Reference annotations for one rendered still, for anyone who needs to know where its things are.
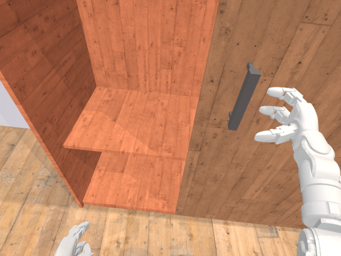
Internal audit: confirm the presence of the right robot upper arm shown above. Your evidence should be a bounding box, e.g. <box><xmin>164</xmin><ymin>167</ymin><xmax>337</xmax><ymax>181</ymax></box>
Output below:
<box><xmin>297</xmin><ymin>227</ymin><xmax>341</xmax><ymax>256</ymax></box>

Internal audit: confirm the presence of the right robot forearm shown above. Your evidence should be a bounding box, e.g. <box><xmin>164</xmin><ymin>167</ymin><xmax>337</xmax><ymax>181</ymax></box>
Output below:
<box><xmin>292</xmin><ymin>130</ymin><xmax>341</xmax><ymax>233</ymax></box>

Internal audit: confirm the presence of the right robot hand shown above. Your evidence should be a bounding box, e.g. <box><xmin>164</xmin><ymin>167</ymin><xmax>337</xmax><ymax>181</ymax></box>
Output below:
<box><xmin>254</xmin><ymin>87</ymin><xmax>319</xmax><ymax>145</ymax></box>

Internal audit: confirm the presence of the handle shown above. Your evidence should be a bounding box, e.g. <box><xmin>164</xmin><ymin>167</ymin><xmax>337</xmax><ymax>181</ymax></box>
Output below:
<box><xmin>228</xmin><ymin>62</ymin><xmax>261</xmax><ymax>131</ymax></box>

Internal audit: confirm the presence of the left robot hand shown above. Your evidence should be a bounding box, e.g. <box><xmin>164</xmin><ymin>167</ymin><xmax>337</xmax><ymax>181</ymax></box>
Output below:
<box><xmin>54</xmin><ymin>221</ymin><xmax>94</xmax><ymax>256</ymax></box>

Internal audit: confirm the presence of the wardrobe door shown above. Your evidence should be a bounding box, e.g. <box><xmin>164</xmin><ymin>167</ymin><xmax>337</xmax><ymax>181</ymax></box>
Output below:
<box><xmin>175</xmin><ymin>0</ymin><xmax>341</xmax><ymax>229</ymax></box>

